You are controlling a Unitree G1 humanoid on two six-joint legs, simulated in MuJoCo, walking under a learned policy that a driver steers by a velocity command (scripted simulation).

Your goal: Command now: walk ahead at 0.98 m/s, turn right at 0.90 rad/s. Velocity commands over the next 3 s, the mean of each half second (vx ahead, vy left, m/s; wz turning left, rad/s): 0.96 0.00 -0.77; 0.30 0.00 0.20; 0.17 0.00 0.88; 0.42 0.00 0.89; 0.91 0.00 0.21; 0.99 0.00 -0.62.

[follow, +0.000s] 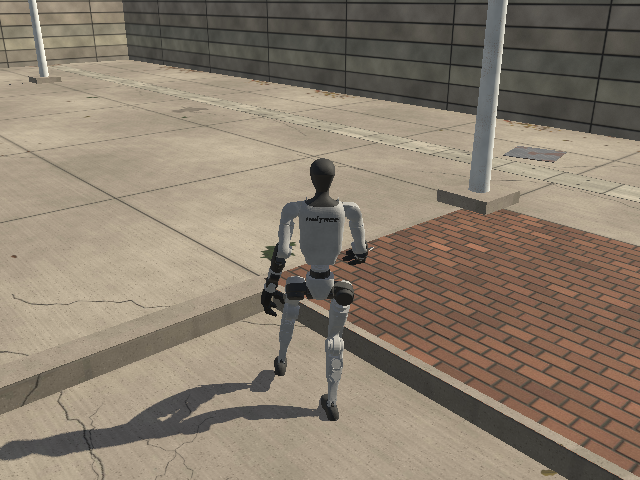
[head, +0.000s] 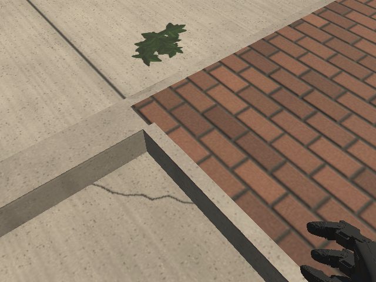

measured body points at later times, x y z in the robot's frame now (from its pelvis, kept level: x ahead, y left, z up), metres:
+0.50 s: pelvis +0.40 -0.02 -0.02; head +0.40 -0.04 +0.43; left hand +0.71 +0.05 -0.05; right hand +0.20 -0.21 -0.15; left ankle +0.32 +0.16 -0.74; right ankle +0.42 -0.18 -0.47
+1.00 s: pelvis +0.61 -0.19 +0.15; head +0.63 -0.21 +0.60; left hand +0.76 +0.05 +0.04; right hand +0.71 -0.48 +0.05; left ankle +0.78 -0.11 -0.51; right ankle +0.59 -0.26 -0.59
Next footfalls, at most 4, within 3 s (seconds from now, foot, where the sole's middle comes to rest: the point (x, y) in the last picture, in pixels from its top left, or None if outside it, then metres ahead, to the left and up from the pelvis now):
0.14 left None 0.36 0.15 -0.77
0.62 right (301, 232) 0.63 -0.28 -0.63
1.20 left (250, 186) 0.80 -0.12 -0.63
1.60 right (302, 160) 0.93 -0.33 -0.62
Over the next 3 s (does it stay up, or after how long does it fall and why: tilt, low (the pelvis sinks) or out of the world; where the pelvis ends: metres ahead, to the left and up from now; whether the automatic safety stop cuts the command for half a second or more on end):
stays up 1.44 0.43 0.15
